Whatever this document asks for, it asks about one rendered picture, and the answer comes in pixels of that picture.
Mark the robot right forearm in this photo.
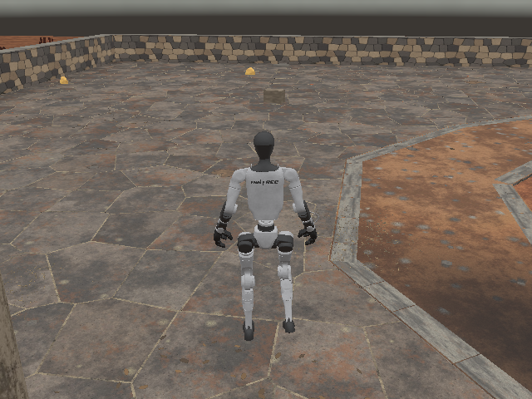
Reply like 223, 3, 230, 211
298, 200, 315, 232

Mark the humanoid robot torso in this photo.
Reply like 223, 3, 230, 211
246, 164, 284, 249

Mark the humanoid robot head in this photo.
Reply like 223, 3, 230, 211
250, 131, 279, 172

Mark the robot right hand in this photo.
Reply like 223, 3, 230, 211
298, 229, 317, 245

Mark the robot left forearm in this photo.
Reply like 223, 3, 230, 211
215, 201, 232, 234

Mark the right robot upper arm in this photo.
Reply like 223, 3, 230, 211
282, 167, 306, 213

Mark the left robot upper arm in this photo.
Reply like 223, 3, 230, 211
224, 168, 248, 214

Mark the robot left hand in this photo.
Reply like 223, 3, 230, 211
214, 230, 233, 248

